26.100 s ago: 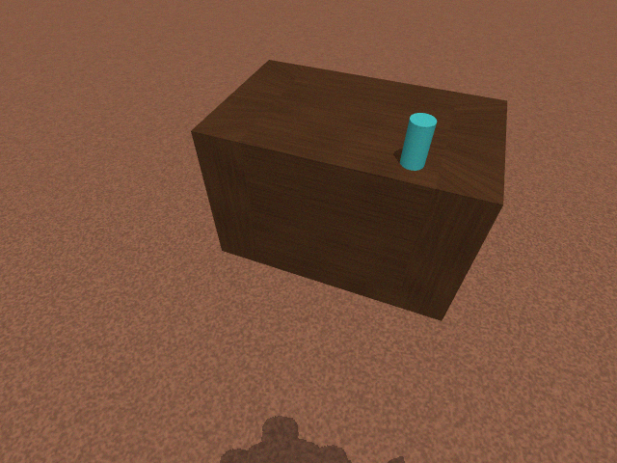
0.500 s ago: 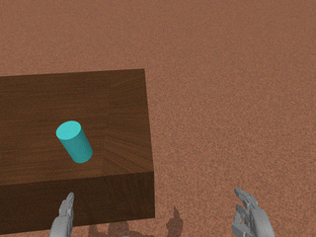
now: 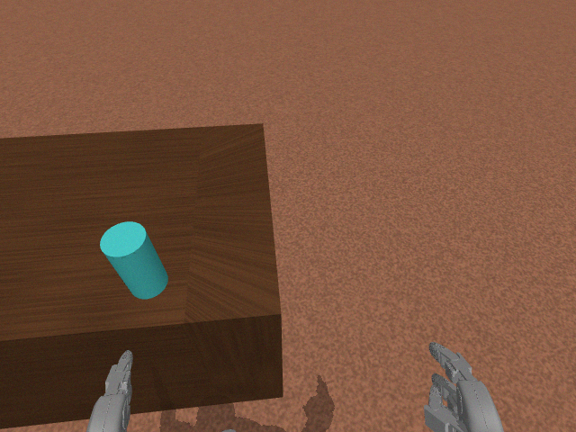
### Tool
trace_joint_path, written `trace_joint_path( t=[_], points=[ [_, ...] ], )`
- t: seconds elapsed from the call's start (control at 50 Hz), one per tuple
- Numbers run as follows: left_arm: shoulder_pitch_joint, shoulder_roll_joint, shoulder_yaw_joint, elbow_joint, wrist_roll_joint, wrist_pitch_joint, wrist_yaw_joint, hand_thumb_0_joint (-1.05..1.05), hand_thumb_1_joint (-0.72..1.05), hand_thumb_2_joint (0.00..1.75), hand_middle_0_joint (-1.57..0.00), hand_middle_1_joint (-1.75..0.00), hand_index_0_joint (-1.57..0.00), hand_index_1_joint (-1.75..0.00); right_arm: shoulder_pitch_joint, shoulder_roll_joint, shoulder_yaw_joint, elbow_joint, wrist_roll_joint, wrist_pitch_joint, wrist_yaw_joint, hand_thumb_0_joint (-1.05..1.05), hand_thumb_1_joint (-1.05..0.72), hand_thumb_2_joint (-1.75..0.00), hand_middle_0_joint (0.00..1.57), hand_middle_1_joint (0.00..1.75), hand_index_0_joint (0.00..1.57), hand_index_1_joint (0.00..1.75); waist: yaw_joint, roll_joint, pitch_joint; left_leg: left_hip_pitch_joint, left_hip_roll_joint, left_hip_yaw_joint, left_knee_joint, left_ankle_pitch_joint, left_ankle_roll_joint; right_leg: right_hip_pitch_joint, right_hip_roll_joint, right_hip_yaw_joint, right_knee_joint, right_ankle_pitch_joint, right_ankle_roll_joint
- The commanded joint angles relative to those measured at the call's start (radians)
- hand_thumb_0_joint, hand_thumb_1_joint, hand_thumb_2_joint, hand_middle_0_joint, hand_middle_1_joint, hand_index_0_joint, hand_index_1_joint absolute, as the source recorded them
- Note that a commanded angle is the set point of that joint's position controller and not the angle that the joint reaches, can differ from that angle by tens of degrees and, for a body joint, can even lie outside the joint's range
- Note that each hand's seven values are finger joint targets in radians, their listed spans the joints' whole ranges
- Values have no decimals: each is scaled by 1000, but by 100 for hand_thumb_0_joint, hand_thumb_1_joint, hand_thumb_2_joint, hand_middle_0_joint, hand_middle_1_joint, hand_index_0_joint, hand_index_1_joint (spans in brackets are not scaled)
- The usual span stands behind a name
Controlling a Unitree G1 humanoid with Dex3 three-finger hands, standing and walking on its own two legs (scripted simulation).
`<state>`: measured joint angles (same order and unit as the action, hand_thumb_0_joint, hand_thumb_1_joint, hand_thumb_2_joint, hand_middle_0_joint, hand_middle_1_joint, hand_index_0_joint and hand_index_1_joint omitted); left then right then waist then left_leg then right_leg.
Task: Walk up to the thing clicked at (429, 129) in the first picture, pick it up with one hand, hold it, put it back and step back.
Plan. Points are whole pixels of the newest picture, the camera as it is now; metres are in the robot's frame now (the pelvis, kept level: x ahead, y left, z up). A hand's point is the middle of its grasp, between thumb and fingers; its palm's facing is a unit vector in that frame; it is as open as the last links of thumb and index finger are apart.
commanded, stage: home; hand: left
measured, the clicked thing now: (137, 262) +0.42 +0.27 -0.05
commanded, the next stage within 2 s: stand in 0.82 s
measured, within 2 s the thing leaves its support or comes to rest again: neither
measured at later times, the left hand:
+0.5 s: hand (156, 430) +0.17 +0.18 -0.06, palm faces +0.12 -0.96 -0.27, open 17.7 cm
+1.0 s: hand out of the picture +0.08 +0.26 -0.11, palm faces -0.03 -0.93 -0.38, open 17.5 cm
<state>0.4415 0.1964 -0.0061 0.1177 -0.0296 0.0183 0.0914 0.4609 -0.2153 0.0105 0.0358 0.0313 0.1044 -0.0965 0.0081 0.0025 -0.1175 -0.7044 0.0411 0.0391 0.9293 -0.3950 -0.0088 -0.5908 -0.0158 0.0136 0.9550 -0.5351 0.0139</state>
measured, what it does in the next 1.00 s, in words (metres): stands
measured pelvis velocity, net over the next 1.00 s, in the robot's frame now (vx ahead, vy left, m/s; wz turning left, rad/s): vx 0.01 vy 0.01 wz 0.01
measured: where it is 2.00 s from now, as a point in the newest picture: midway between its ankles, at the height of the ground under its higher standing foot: outside the picture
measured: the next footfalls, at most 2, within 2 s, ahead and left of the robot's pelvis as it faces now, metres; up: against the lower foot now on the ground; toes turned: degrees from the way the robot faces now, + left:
none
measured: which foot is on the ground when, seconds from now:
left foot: down 0.00-1.00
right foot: down 0.00-1.00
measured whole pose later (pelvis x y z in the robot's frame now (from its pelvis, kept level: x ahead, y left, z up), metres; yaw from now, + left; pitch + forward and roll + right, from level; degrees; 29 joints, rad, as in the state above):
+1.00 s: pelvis +0.01 +0.01 +0.03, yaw +1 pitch +0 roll +0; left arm 0.29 0.36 0.02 0.80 0.04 -0.02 0.02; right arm 0.21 -0.33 -0.04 0.90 -0.05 -0.01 0.00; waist 0.01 -0.01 0.02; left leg -0.40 0.02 0.04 0.74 -0.33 0.01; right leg -0.26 -0.03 0.00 0.72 -0.45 0.02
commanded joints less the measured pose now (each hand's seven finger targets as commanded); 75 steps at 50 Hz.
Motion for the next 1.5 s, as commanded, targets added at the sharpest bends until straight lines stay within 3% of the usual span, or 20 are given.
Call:
trace_joint_path(
  t=[0.0, 0.2, 0.22, 0.26, 0.3, 0.4, 0.44, 0.52, 0.58, 0.6, 0.64, 0.7, 0.76, 0.9, 0.96, 1.04, 1.12, 1.18, 1.28, 1.48],
  points=[
    [-4, 101, 58, -192, 1, -51, 14, 0, -58, 4, -5, -5, -5, -5, -5, -99, -62, -199, -3, -54, -8, 0, -90, -90, 20, 30, 20, 30, -6, -10, -128, 208, -19, 13, -118, 203, 17, -21, 24, -30, -162, 296, -12],
    [-9, 95, 53, -192, 2, -47, 14, 0, -60, 3, -4, -5, -4, -5, -6, -89, -56, -193, -4, -51, -8, 0, -90, -90, 20, 30, 20, 30, -5, -8, -93, 194, -18, 12, -123, 174, 16, -46, 25, -33, -164, 261, -12],
    [55, 129, 104, -176, 6, -38, 35, 0, -58, 4, -5, -5, -5, -5, -77, -135, -65, 76, 3, -50, -18, 0, -90, -90, 20, 30, 20, 30, -9, -40, -87, 196, -13, -14, -105, 166, 20, -21, 40, -42, -181, 267, -7],
    [42, 93, 49, -216, 4, -27, 34, 0, -59, 3, -4, -5, -4, -5, -96, -128, -52, 34, 6, -71, -22, 0, -90, -90, 20, 30, 20, 30, -24, -7, -73, 216, -15, -10, -111, 170, 22, -36, 38, -40, -188, 268, -9],
    [45, 104, 56, -236, 4, -18, 46, 0, -61, 2, -4, -4, -4, -4, -102, -116, -48, 68, 4, -80, -24, 0, -90, -90, 20, 30, 20, 30, -16, 6, -103, 227, -8, -15, -113, 198, 19, -21, 40, -44, -176, 282, -12],
    [18, 101, 39, -233, 8, -5, 56, 0, -61, 1, -4, -4, -4, -4, -158, -130, -57, 152, -1, -104, -37, 0, -90, -90, 20, 30, 20, 30, -40, 27, -103, 243, -5, -15, -92, 256, 26, -18, 37, -44, -179, 353, -6],
    [-2, 129, 62, -251, 9, -2, 66, 0, -61, 1, -4, -4, -4, -4, -176, -126, -55, 185, -1, -110, -42, 0, -90, -90, 20, 30, 20, 30, -27, 33, -84, 221, -8, -11, -102, 205, 21, -16, 32, -43, -191, 306, -10],
    [-1, 115, 50, -242, 9, 18, 71, 0, -61, 0, -4, -4, -4, -4, -205, -127, -53, 216, -5, -140, -49, 0, -90, -90, 20, 30, 20, 30, -27, 34, -65, 218, -4, -24, -134, 134, 15, -26, 36, -55, -199, 222, -19],
    [43, 107, 47, -224, 12, 33, 73, 0, -61, 1, -4, -4, -4, -4, -214, -130, -56, 226, -6, -153, -54, 0, -90, -90, 20, 30, 20, 30, -24, 12, -80, 218, -7, -21, -125, 161, 18, -11, 37, -56, -204, 251, -17],
    [-85, 300, 92, 127, 148, -10, 18, 0, -61, 2, -4, -4, -4, -4, -259, -254, -93, 478, -129, -141, 5, 0, -90, -90, 20, 30, 20, 30, -11, -71, 32, 263, 6, -71, -111, 202, 60, 144, -61, 51, -266, 274, -86],
    [-103, 310, 108, 217, 140, -44, -19, 0, -61, 0, -4, -4, -4, -4, -246, -238, -93, 535, -136, -140, 40, 0, -90, -90, 20, 30, 20, 30, -26, -98, -4, 269, 5, -72, -135, 228, 83, 189, -82, 102, -240, 362, -114],
    [-130, 291, 74, 291, 101, -70, -47, 0, -61, 1, -4, -4, -4, -4, -276, -244, -92, 570, -97, -148, 81, 0, -90, -90, 20, 30, 20, 30, -6, -65, 24, 319, 10, -96, -184, 201, 85, 172, -71, 90, -287, 274, -97],
    [-174, 305, 77, 381, 82, -70, -58, 0, -59, 3, -4, -5, -4, -5, -285, -247, -96, 628, -80, -150, 97, 0, -90, -90, 20, 30, 20, 30, -16, -35, 44, 361, 12, -99, -225, 161, 78, 145, -67, 102, -328, 209, -89],
    [-183, 324, 73, 561, 74, -76, -54, 0, -61, 2, -4, -4, -4, -4, -293, -260, -95, 757, -73, -148, 95, 0, -90, -90, 20, 30, 20, 30, -10, -15, 55, 450, 37, -121, -279, 322, 84, 241, -69, 84, -372, 384, -78],
    [-192, 331, 71, 620, 65, -71, -51, 0, -37, 26, -20, -28, -20, -28, -290, -276, -93, 805, -71, -146, 89, 0, -90, -90, 20, 30, 20, 30, -12, 9, 51, 487, 52, -130, -320, 399, 86, 286, -68, 70, -382, 444, -70],
    [-183, 319, 62, 706, 56, -54, -50, 0, -5, 58, -20, -30, -20, -30, -315, -303, -89, 865, -72, -139, 82, 0, -90, -90, 20, 30, 20, 30, 2, 52, 103, 486, 89, -186, -451, 273, 90, 306, -46, 43, -426, 319, -57],
    [-188, 327, 55, 778, 54, -53, -55, 0, 27, 90, -20, -30, -20, -30, -336, -305, -82, 921, -63, -139, 80, 0, -90, -90, 20, 30, 20, 30, 1, 39, 120, 511, 87, -174, -504, 269, 67, 350, -62, 51, -506, 323, -53],
    [-212, 332, 50, 820, 54, -53, -57, 0, 51, 90, -20, -30, -20, -30, -346, -310, -79, 956, -60, -134, 81, 0, -90, -90, 20, 30, 20, 30, -5, 29, 138, 521, 79, -165, -544, 212, 60, 375, -72, 58, -566, 299, -47],
    [-236, 332, 43, 878, 52, -59, -61, 0, 90, 90, -20, -30, -20, -30, -354, -304, -75, 1005, -52, -135, 83, 0, -90, -90, 20, 30, 20, 30, -12, -6, 134, 581, 71, -143, -560, 246, 52, 392, -91, 65, -635, 315, -39],
    [-255, 327, 40, 956, 53, -52, -69, 0, 90, 90, -20, -30, -20, -30, -384, -308, -69, 1052, -48, -131, 88, 0, -90, -90, 20, 30, 20, 30, -6, 17, 175, 543, 78, -162, -654, 115, 42, 413, -91, 54, -660, 261, -29]
  ],
)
